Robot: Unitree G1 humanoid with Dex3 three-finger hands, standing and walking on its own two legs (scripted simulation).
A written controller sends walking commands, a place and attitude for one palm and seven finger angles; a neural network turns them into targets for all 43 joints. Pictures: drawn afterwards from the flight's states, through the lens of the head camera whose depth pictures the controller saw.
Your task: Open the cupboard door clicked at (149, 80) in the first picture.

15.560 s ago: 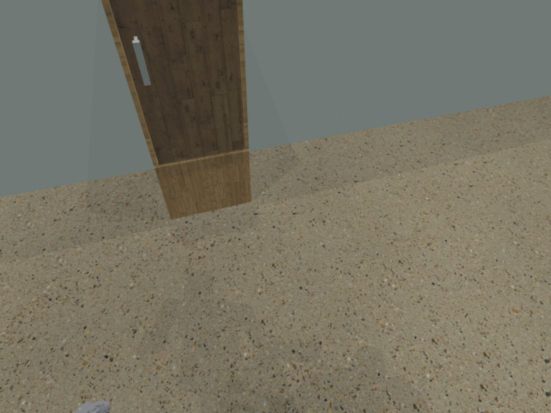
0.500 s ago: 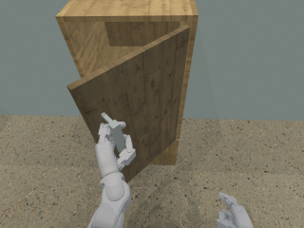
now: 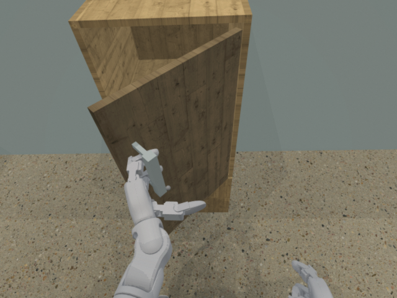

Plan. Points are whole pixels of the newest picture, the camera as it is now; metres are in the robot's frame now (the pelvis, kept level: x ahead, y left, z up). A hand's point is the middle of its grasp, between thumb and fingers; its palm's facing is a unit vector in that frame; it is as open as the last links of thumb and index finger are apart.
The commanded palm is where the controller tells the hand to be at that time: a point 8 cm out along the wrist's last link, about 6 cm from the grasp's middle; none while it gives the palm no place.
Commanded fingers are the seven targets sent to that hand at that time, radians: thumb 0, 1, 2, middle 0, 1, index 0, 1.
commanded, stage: open thumb and fingers to let go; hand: left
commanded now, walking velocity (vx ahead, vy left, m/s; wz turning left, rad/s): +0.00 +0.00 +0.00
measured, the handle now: (149, 170) +0.36 +0.11 +0.07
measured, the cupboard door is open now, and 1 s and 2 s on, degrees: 46 49 49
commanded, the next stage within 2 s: slide the hand sideways off the handle in 0.20 s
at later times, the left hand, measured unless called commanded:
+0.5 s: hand (165, 208) +0.28 +0.07 +0.06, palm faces -0.16 -0.98 -0.07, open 16.2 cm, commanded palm +0.27 +0.11 +0.06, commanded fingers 0.00 -0.50 0.30 -0.15 -0.30 -0.15 -0.30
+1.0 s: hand (148, 223) +0.25 +0.10 +0.06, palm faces -0.05 -1.00 +0.00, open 16.2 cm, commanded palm +0.22 +0.16 +0.06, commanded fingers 0.00 -0.50 0.30 -0.15 -0.30 -0.15 -0.30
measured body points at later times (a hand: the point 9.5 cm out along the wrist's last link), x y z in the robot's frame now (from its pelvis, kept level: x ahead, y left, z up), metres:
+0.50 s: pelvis -0.02 +0.04 -0.01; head +0.01 +0.03 +0.44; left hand +0.28 +0.13 +0.07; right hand +0.14 -0.18 -0.10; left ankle +0.02 +0.17 -0.69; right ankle -0.01 -0.07 -0.69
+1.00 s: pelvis -0.01 +0.04 +0.00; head +0.02 +0.03 +0.44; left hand +0.24 +0.15 +0.07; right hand +0.17 -0.18 -0.08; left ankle +0.02 +0.17 -0.69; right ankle -0.01 -0.07 -0.69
